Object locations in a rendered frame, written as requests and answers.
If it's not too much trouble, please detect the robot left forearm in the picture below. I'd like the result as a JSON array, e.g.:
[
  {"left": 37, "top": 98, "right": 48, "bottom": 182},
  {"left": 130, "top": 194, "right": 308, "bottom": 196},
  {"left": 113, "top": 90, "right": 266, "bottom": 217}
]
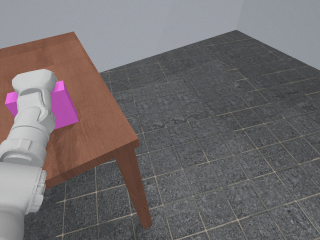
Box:
[{"left": 0, "top": 85, "right": 56, "bottom": 168}]

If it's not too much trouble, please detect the robot left upper arm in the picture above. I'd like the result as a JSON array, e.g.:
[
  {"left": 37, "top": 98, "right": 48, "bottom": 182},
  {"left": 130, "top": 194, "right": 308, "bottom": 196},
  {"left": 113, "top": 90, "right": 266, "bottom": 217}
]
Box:
[{"left": 0, "top": 162, "right": 47, "bottom": 240}]

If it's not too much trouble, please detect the robot left hand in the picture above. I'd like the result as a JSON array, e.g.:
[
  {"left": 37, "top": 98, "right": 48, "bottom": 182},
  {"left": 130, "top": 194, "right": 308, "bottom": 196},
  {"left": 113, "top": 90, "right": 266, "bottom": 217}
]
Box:
[{"left": 12, "top": 69, "right": 58, "bottom": 121}]

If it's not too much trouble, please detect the sponge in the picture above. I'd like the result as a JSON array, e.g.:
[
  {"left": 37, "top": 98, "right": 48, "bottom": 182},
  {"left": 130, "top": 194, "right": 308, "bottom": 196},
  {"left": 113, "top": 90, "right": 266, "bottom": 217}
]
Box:
[{"left": 5, "top": 80, "right": 79, "bottom": 130}]

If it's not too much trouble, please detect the table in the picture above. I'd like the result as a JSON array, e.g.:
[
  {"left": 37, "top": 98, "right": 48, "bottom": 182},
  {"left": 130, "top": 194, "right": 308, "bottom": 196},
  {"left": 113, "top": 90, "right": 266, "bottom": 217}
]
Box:
[{"left": 0, "top": 31, "right": 152, "bottom": 229}]

